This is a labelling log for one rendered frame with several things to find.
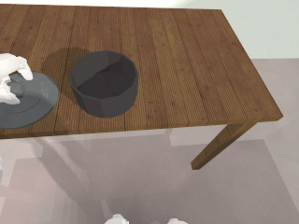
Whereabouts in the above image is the robot left shin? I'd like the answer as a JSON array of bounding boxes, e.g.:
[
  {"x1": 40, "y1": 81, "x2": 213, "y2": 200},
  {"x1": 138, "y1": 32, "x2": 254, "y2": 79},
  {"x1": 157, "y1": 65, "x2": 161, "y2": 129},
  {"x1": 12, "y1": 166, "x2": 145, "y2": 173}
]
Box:
[{"x1": 113, "y1": 214, "x2": 124, "y2": 219}]

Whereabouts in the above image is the pot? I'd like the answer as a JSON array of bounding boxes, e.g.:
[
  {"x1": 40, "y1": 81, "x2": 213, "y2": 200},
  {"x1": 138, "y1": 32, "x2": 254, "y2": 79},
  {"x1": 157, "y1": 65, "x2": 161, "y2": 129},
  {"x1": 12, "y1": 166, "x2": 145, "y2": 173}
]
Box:
[{"x1": 68, "y1": 50, "x2": 139, "y2": 119}]

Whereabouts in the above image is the lid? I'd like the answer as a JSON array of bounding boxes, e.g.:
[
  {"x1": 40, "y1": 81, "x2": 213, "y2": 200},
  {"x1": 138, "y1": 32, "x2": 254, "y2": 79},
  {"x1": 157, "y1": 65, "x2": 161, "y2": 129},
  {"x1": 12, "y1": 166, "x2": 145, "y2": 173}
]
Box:
[{"x1": 0, "y1": 72, "x2": 59, "y2": 130}]

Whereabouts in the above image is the knob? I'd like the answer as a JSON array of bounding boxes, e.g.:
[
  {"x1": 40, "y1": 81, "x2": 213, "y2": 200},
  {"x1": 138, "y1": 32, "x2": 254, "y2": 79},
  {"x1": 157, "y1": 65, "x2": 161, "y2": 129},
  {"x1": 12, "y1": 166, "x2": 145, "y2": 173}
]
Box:
[{"x1": 7, "y1": 81, "x2": 25, "y2": 98}]

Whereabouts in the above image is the table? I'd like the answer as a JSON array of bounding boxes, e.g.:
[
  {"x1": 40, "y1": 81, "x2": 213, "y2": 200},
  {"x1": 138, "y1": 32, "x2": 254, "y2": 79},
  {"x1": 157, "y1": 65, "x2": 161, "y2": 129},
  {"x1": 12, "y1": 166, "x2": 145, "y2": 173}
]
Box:
[{"x1": 0, "y1": 4, "x2": 284, "y2": 170}]

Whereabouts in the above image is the left robot hand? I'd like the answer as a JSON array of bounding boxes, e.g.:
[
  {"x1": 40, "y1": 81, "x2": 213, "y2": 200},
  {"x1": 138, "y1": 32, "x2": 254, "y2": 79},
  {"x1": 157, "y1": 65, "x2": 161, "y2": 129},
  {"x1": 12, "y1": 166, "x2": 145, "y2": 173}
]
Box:
[{"x1": 0, "y1": 53, "x2": 33, "y2": 105}]

